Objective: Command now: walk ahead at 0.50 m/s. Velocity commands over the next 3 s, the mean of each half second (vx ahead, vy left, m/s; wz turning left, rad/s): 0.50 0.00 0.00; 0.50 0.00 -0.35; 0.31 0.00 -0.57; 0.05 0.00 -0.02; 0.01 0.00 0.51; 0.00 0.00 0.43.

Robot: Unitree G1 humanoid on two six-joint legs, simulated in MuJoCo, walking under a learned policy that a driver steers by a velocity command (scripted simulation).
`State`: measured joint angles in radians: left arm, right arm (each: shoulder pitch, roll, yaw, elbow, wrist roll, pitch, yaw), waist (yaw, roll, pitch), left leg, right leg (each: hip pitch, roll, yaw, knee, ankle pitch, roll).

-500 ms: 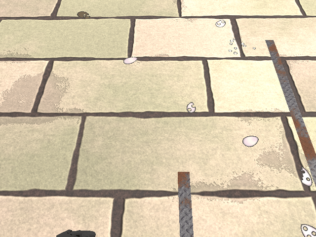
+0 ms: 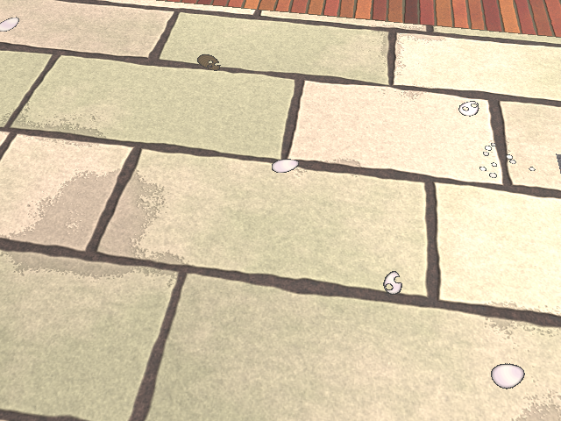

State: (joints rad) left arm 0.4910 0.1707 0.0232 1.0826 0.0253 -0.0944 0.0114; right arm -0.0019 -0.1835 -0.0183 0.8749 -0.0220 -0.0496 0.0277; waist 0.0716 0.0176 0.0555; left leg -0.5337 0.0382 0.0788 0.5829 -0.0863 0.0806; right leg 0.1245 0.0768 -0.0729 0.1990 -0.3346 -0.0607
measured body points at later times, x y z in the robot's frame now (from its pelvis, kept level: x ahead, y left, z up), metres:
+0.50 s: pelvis +0.26 +0.02 +0.01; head +0.28 +0.02 +0.46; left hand +0.43 +0.24 -0.12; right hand +0.17 -0.20 -0.14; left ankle +0.15 +0.09 -0.73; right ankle +0.43 -0.11 -0.69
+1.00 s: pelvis +0.52 -0.03 +0.01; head +0.55 -0.05 +0.46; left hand +0.52 +0.23 -0.12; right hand +0.66 -0.29 -0.10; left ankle +0.72 +0.11 -0.67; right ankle +0.45 -0.08 -0.73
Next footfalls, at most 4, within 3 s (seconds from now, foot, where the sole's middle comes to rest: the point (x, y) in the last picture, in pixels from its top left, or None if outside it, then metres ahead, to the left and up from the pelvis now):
0.04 left None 0.19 0.09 -0.77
0.62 right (342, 410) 0.49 -0.08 -0.77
1.18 left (299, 282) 0.82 0.03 -0.77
1.66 right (383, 310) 0.76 -0.19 -0.77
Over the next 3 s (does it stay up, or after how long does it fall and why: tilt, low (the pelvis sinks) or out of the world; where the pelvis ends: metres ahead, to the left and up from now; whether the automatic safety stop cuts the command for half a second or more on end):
stays up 0.70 -0.06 0.01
